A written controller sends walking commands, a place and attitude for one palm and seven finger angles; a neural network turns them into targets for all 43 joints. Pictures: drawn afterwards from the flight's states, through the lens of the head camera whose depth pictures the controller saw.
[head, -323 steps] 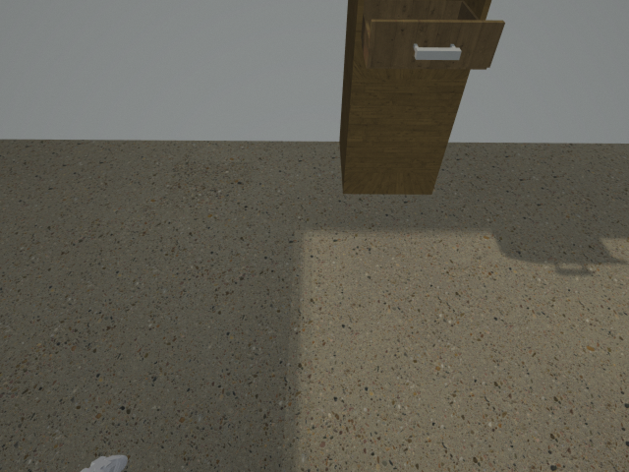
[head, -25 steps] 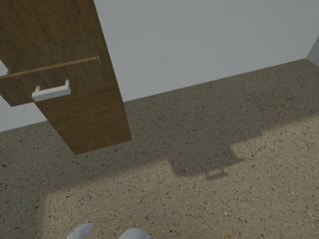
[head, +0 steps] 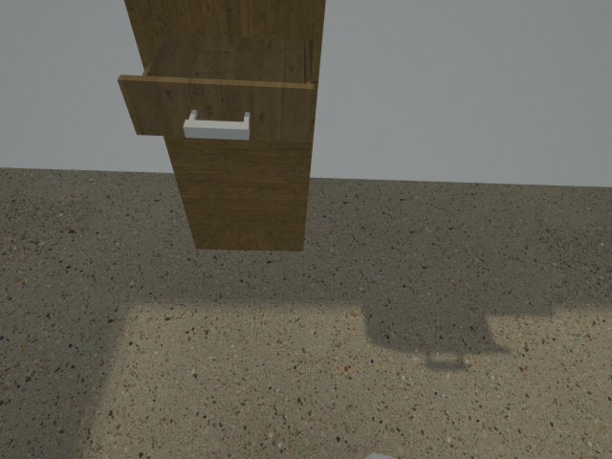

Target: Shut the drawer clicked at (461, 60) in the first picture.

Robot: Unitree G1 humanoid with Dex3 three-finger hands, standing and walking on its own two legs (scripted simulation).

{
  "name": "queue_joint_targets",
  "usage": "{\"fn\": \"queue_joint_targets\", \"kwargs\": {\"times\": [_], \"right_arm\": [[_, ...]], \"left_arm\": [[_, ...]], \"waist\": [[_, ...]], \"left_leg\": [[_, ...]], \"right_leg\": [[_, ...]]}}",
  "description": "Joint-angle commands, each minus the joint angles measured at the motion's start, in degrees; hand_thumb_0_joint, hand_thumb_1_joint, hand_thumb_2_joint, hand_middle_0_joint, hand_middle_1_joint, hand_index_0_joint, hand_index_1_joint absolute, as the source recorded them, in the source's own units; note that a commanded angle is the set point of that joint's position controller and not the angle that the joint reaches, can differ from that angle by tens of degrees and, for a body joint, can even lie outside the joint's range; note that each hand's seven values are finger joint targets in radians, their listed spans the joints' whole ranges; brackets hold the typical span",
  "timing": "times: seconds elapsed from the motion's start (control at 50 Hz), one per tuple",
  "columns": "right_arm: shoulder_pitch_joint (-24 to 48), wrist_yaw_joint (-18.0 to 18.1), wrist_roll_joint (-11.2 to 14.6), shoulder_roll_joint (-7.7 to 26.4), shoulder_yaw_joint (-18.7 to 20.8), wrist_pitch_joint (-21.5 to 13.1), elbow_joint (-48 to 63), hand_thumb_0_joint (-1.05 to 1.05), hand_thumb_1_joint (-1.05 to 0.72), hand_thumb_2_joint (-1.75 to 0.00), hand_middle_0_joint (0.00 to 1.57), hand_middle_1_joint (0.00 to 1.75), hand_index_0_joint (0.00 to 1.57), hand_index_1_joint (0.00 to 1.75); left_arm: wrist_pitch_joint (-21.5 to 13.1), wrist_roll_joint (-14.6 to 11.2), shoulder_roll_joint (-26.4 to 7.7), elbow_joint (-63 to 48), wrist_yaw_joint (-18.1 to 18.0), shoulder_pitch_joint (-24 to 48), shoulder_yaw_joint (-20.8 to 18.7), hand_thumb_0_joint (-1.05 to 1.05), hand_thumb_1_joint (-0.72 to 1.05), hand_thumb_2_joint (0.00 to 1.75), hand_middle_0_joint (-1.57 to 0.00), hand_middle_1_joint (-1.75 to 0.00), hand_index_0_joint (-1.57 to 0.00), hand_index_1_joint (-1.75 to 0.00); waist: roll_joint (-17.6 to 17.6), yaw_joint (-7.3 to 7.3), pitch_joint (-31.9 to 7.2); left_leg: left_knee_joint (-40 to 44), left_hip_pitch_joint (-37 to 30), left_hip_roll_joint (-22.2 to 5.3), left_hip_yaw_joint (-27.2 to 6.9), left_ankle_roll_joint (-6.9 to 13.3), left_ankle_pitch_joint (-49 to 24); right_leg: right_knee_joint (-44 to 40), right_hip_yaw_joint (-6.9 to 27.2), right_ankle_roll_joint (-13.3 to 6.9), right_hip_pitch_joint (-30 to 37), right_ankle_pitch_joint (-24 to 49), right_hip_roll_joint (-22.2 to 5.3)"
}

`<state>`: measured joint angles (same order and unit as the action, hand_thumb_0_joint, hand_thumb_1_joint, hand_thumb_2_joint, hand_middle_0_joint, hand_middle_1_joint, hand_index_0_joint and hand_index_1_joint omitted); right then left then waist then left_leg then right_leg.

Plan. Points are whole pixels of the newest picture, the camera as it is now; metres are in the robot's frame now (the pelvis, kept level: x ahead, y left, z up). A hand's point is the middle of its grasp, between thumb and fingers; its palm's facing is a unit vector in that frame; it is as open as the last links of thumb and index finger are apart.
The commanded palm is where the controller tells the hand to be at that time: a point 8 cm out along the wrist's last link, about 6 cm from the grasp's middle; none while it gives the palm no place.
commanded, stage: take the last steps up to it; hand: left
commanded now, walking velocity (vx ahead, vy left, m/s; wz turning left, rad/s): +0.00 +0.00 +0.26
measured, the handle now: (219, 122) +0.71 +0.24 +0.01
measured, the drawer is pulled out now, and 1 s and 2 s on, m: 0.21 0.21 0.21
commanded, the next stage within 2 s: come to a stop and stand still in 1.16 s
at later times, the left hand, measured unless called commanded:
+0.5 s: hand out of the picture -0.04 +0.12 -0.16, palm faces +0.18 -0.97 -0.17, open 7.4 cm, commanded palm none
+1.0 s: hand (163, 374) +0.25 +0.25 -0.16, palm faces +0.11 -0.98 -0.19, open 7.4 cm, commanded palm none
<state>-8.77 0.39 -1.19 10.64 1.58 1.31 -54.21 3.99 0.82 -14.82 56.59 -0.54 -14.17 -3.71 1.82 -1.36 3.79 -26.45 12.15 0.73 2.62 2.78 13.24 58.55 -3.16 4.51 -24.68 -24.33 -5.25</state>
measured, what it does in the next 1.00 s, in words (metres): walks ahead: right foot, then left foot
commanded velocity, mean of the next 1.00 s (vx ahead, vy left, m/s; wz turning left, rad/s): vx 0.29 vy -0.02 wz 0.02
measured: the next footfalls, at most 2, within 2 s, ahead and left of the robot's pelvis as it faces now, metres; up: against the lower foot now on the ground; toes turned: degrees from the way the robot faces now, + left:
right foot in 0.22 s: +0.03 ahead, -0.13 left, +0.00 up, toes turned -3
left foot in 0.68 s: +0.19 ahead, +0.15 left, +0.00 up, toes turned +14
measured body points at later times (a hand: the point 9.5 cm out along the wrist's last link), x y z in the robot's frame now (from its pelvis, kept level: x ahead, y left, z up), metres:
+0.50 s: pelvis +0.05 -0.02 +0.01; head +0.05 -0.04 +0.46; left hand -0.04 +0.18 -0.14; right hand +0.07 -0.26 -0.16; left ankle +0.08 +0.14 -0.67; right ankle -0.01 -0.12 -0.74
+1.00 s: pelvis +0.19 +0.06 +0.00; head +0.19 +0.06 +0.45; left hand +0.25 +0.30 -0.15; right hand +0.21 -0.17 -0.15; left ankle +0.15 +0.14 -0.74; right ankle +0.28 -0.08 -0.68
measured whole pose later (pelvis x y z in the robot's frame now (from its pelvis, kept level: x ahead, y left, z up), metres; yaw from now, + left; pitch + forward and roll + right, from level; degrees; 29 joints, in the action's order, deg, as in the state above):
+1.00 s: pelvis +0.19 +0.06 +0.00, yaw +3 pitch -1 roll +1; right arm -18.3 1.0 -1.5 8.0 2.5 -3.7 -61.9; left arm 0.1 1.6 -11.3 58.3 0.9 -11.2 -4.1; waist 2.1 0.0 0.8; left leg -18.6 3.4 0.1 11.2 2.4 13.9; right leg 53.1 -4.0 1.5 -31.5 -11.6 -7.6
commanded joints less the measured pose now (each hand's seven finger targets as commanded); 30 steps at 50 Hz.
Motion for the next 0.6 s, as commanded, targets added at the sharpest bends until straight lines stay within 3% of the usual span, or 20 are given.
{"fn": "queue_joint_targets", "kwargs": {"times": [0.0,0.04,0.08,0.12,0.14,0.16,0.18,0.2,0.22,0.24,0.28,0.3,0.34,0.46,0.52,0.58], "right_arm": [[-3.5,0.8,0.1,11.3,3.0,-0.7,1.8,0.00,-0.90,-0.90,0.20,0.30,0.20,0.30],[-3.9,0.8,-0.2,10.7,2.9,-0.7,1.2,0.00,-0.90,-0.90,0.20,0.30,0.20,0.30],[-4.4,0.7,-0.4,10.4,2.9,-0.7,0.6,0.00,-0.90,-0.90,0.20,0.30,0.20,0.30],[-4.5,0.5,-0.3,9.7,2.9,-0.8,-0.2,0.00,-0.90,-0.90,0.20,0.30,0.20,0.30],[-3.7,0.5,-0.2,9.2,2.8,-0.9,-0.3,0.00,-0.90,-0.90,0.20,0.30,0.20,0.30],[-3.7,0.4,0.0,7.9,2.6,-0.9,-0.5,0.00,-0.90,-0.90,0.20,0.30,0.20,0.30],[-4.4,0.2,0.5,4.7,2.2,-1.1,-0.2,0.00,-0.90,-0.90,0.20,0.30,0.20,0.30],[-1.9,-0.3,0.5,2.5,1.6,-1.3,2.2,0.00,-0.90,-0.90,0.20,0.30,0.20,0.30],[0.6,-0.7,-0.3,6.2,2.4,-0.9,3.1,0.00,-0.90,-0.90,0.20,0.30,0.20,0.30],[1.1,-1.1,-0.5,6.2,2.8,-0.8,2.3,0.00,-0.90,-0.90,0.20,0.30,0.20,0.30],[-3.4,-1.8,-0.6,5.0,3.2,-0.7,-0.7,0.00,-0.90,-0.90,0.20,0.30,0.20,0.30],[-4.9,-1.9,-0.6,3.8,3.0,-0.7,-1.7,0.00,-0.90,-0.90,0.20,0.30,0.20,0.30],[-6.4,-1.9,-0.5,2.5,3.0,-0.8,-2.7,0.00,-0.90,-0.90,0.20,0.30,0.20,0.30],[0.0,-2.1,-0.2,1.2,2.4,-1.7,-1.4,0.00,-0.90,-0.90,0.20,0.30,0.20,0.30],[2.5,-2.3,0.0,-0.1,1.7,-2.5,-0.9,0.00,-0.90,-0.90,0.20,0.30,0.20,0.30],[0.8,-2.0,0.1,0.0,1.5,-3.4,-1.6,0.00,-0.90,-0.90,0.20,0.30,0.20,0.30]], "left_arm": [[-1.7,-0.1,-2.1,-4.4,-0.6,1.4,-0.1,0.00,0.90,0.90,-0.20,-0.30,-0.20,-0.30],[-2.0,0.0,-1.2,-4.2,-0.6,1.4,0.2,0.00,0.90,0.90,-0.20,-0.30,-0.20,-0.30],[-2.6,0.2,-0.2,-3.6,-0.4,0.4,0.7,0.00,0.90,0.90,-0.20,-0.30,-0.20,-0.30],[-3.3,0.5,0.2,-2.5,0.0,-1.9,0.9,0.00,0.90,0.90,-0.20,-0.30,-0.20,-0.30],[-3.8,0.5,0.7,-1.3,0.1,-4.9,1.0,0.00,0.90,0.90,-0.20,-0.30,-0.20,-0.30],[-4.3,0.8,-0.1,0.1,0.1,-7.9,0.9,0.00,0.90,0.90,-0.20,-0.30,-0.20,-0.30],[-5.0,1.4,-3.0,0.8,-0.2,-11.1,0.2,0.00,0.90,0.90,-0.20,-0.30,-0.20,-0.30],[-5.0,1.6,-7.5,0.7,-0.6,-13.4,-0.8,0.00,0.90,0.90,-0.20,-0.30,-0.20,-0.30],[-5.5,0.7,-7.8,0.6,-1.1,-14.4,-1.1,0.00,0.90,0.90,-0.20,-0.30,-0.20,-0.30],[-6.0,0.7,-6.4,0.7,-1.2,-12.1,-0.8,0.00,0.90,0.90,-0.20,-0.30,-0.20,-0.30],[-6.9,0.6,-2.4,0.3,-0.9,-6.9,0.3,0.00,0.90,0.90,-0.20,-0.30,-0.20,-0.30],[-7.2,0.4,-1.1,0.4,-0.8,-7.3,0.6,0.00,0.90,0.90,-0.20,-0.30,-0.20,-0.30],[-7.9,0.3,0.4,1.6,-0.8,-9.4,1.0,0.00,0.90,0.90,-0.20,-0.30,-0.20,-0.30],[-8.7,0.7,0.4,6.2,-1.0,-16.3,0.9,0.00,0.90,0.90,-0.20,-0.30,-0.20,-0.30],[-8.4,0.9,0.0,7.9,-1.0,-17.3,0.8,0.00,0.90,0.90,-0.20,-0.30,-0.20,-0.30],[-7.7,0.8,-0.5,8.7,-1.0,-16.9,0.5,0.00,0.90,0.90,-0.20,-0.30,-0.20,-0.30]], "waist": [[-8.9,2.73,-4.7],[-9.0,2.93,-5.2],[-10.3,2.99,-5.1],[-9.7,1.95,-3.5],[-9.1,0.34,-2.9],[-5.5,-0.86,-1.7],[4.6,-2.32,-0.8],[16.8,-3.99,2.8],[14.2,-4.45,4.7],[10.2,-2.85,6.9],[4.3,0.94,7.6],[3.8,1.36,6.5],[5.0,1.44,5.4],[4.7,-1.15,4.6],[7.3,-1.84,4.3],[8.1,-0.90,3.4]], "left_leg": [[8.8,-6.7,-15.5,-13.8,7.6,-20.3],[9.1,-6.0,-15.2,-14.5,7.6,-16.1],[10.3,-4.0,-14.8,-16.3,7.4,-4.7],[10.7,0.7,-13.4,-17.3,6.5,7.3],[9.6,4.6,-12.1,-16.3,5.3,13.2],[6.3,10.3,-9.0,-14.3,3.3,18.7],[-6.2,19.1,-3.6,-8.8,0.5,20.1],[-19.8,27.8,1.8,-1.4,-2.1,20.2],[-27.6,28.3,-1.5,-4.9,-1.8,17.5],[-31.9,28.2,-2.7,-5.9,-1.6,13.0],[-35.0,25.7,-4.3,-4.3,-2.5,4.1],[-35.5,24.3,-4.5,-3.3,-3.1,1.2],[-34.9,23.8,-4.9,-2.3,-3.8,-2.0],[-24.6,25.6,-6.6,1.0,-4.1,-0.6],[-16.2,19.9,-5.6,3.4,-3.0,1.3],[-9.6,11.5,-3.7,5.6,-1.8,2.1]], "right_leg": [[-5.5,1.2,0.0,-2.0,-1.4,0.3],[-9.9,1.0,-0.5,0.8,-2.0,0.9],[-15.1,-0.1,-1.2,4.2,-2.4,2.1],[-22.1,-1.2,-2.0,9.3,-0.2,3.4],[-28.1,-1.9,-2.1,14.8,3.3,3.6],[-34.4,-1.3,-2.5,21.2,5.2,2.9],[-42.4,9.4,-5.2,26.9,-5.0,-5.0],[-52.3,27.3,-11.1,25.4,-18.1,-17.6],[-56.3,32.7,-13.4,18.8,-24.3,-21.2],[-57.1,31.3,-13.4,15.0,-24.0,-19.6],[-53.7,17.2,-10.5,12.9,-10.9,-13.7],[-52.6,12.1,-9.5,13.2,-4.1,-11.5],[-52.1,7.3,-9.1,15.2,4.4,-9.7],[-49.6,5.6,-12.1,21.8,17.1,-11.4],[-47.0,4.1,-12.0,20.8,22.0,-11.1],[-42.7,2.8,-11.3,19.3,24.0,-10.4]]}}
